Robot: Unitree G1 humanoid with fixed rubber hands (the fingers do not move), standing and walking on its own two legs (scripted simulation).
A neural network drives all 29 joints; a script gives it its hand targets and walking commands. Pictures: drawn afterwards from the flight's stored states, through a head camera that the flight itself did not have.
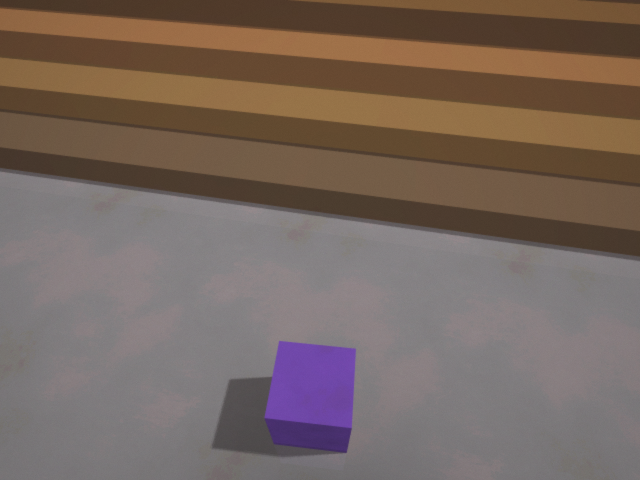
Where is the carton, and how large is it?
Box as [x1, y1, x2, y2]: [264, 341, 355, 452]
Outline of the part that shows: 279,341 264,417 273,442 276,444 346,452 351,429 355,349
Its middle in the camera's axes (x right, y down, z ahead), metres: -0.02 +0.45 +1.09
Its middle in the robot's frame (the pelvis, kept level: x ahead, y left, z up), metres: +0.43 +0.05 -0.64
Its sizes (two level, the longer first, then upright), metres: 0.210 0.200 0.250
